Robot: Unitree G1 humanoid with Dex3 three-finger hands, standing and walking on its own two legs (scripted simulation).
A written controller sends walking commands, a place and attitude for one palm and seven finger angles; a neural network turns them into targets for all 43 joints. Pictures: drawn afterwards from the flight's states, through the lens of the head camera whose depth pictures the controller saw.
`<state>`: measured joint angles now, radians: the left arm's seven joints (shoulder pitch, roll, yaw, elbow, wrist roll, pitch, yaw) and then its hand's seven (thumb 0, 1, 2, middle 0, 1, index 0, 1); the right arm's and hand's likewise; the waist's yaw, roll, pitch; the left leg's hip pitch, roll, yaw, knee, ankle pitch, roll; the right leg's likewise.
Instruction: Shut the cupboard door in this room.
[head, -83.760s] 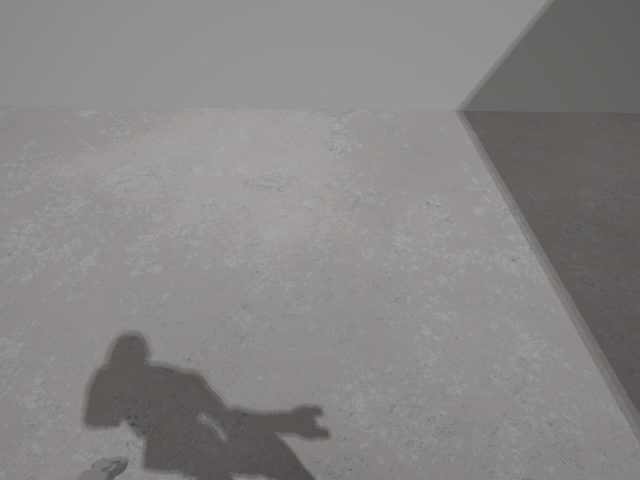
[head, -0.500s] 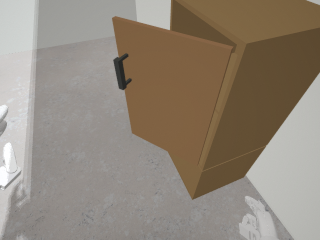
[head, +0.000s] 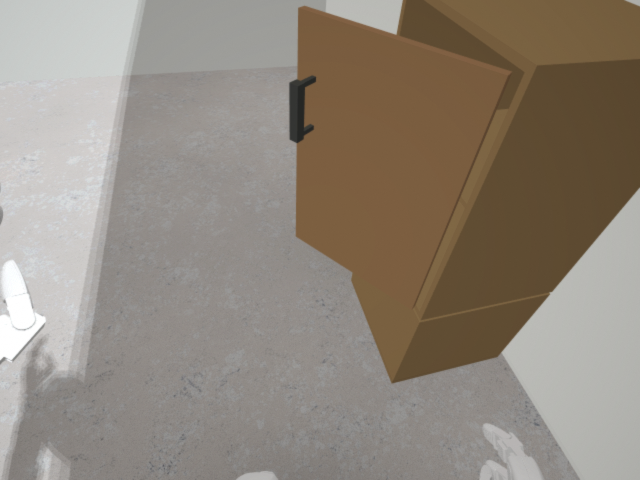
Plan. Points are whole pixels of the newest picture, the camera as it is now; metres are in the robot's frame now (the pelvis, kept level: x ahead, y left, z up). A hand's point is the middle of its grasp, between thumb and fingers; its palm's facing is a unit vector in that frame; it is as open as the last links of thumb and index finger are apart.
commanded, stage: step back with the hand held close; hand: left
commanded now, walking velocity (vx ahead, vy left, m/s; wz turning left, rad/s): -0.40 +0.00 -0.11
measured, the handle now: (303, 109) +0.76 +0.10 +0.09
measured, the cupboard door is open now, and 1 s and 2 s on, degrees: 37 37 37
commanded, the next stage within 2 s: stop stepping back and stand still in 0.26 s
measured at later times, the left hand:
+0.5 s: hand (33, 447) +0.10 +0.21 +0.19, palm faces +0.21 -0.83 -0.52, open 7.4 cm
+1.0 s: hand out of the picture +0.05 +0.27 +0.22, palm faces +0.25 -0.81 -0.53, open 7.4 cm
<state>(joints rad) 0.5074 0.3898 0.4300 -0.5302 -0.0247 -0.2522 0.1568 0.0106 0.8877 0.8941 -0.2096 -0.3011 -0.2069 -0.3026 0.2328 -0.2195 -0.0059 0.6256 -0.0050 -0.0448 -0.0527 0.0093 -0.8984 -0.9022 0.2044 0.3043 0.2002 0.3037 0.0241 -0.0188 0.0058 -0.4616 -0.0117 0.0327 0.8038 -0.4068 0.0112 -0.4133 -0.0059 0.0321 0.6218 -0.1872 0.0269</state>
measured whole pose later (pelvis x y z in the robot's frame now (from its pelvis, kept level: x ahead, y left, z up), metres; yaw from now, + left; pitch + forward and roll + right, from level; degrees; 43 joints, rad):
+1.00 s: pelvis -0.17 +0.05 +0.02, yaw -10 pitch +1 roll -1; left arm 0.66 0.52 0.48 -0.65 -0.07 -0.21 0.14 0.01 0.89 0.89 -0.21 -0.30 -0.21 -0.30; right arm 0.25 -0.13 0.04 0.61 -0.03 -0.10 -0.04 0.01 -0.90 -0.90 0.21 0.30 0.20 0.30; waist -0.01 -0.02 -0.03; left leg -0.51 -0.03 0.08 0.64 -0.29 -0.02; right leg -0.16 0.08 -0.06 0.44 -0.30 -0.09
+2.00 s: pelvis -0.14 +0.11 +0.02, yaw -8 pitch +1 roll -1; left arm 0.35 0.42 0.23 -0.11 0.00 -0.10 0.07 0.00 0.90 0.89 -0.20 -0.30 -0.20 -0.30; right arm 0.16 -0.27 0.01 0.71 0.00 -0.10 -0.01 0.01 -0.90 -0.90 0.20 0.30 0.20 0.30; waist 0.01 0.06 -0.04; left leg -0.32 0.05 0.06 0.56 -0.25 0.01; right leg -0.25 -0.02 -0.08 0.51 -0.27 0.00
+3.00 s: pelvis -0.15 +0.12 +0.02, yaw -8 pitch -2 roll +0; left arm 0.26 0.17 0.01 1.11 0.02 0.00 0.02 0.00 0.91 0.89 -0.20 -0.30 -0.20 -0.30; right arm 0.27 -0.18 -0.01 1.11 -0.02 0.00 -0.02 0.00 -0.90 -0.90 0.20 0.30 0.20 0.30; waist -0.01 0.00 0.02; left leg -0.23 0.01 0.08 0.41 -0.15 0.03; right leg -0.18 -0.05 -0.06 0.43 -0.20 0.02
